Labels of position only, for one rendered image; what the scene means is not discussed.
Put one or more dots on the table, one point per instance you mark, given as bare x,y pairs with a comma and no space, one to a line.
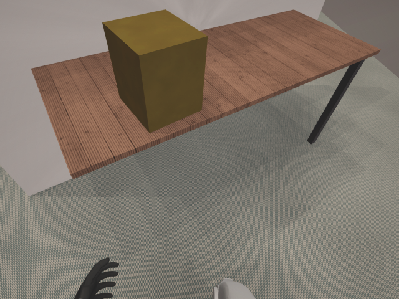
247,62

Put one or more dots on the carton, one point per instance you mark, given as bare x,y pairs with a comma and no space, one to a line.
159,63

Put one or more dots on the left robot hand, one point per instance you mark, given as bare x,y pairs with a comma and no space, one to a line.
91,285

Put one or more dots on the right robot thigh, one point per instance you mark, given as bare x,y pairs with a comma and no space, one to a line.
231,290

